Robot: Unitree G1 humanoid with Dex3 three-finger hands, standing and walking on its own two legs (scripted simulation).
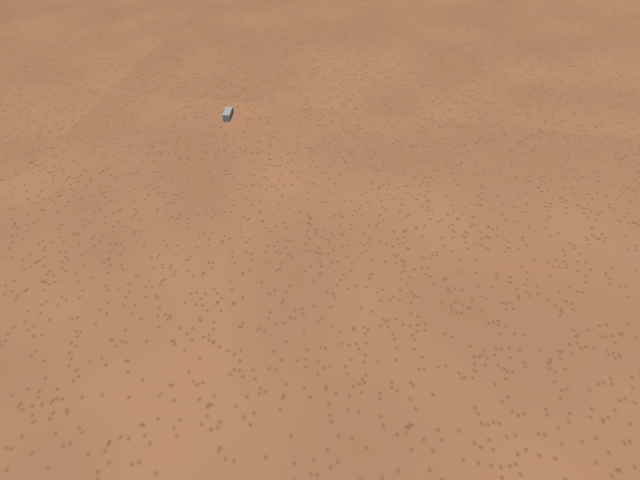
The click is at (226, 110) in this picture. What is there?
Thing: small brick
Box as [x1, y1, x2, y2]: [222, 107, 233, 120]
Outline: 225,107 222,114 223,120 230,120 233,112 232,107
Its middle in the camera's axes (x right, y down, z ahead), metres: -0.54 -0.71 +2.28
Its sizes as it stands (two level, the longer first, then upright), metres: 0.093 0.042 0.035
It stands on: the floor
